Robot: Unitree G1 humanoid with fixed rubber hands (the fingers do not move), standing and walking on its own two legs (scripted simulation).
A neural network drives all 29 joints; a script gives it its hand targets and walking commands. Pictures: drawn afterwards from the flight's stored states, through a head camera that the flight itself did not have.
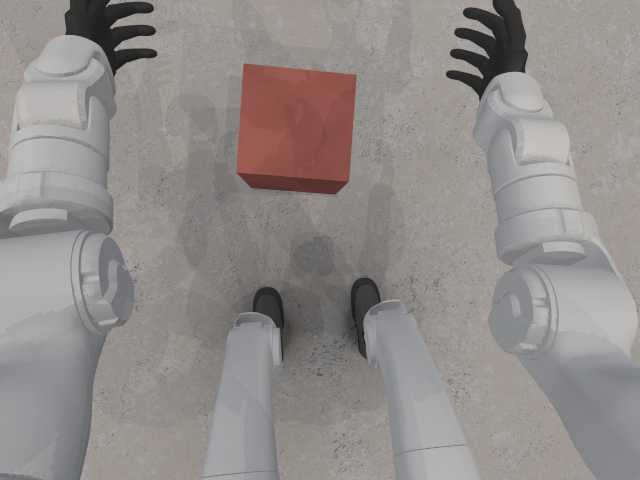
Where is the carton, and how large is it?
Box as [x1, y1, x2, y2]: [236, 64, 356, 194]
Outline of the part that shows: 243,64 236,172 251,187 334,194 348,181 356,75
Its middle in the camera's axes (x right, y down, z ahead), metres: -0.05 -0.22 +0.84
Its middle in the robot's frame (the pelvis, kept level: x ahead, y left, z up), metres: +0.56 +0.00 -0.54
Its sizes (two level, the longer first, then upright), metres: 0.210 0.200 0.250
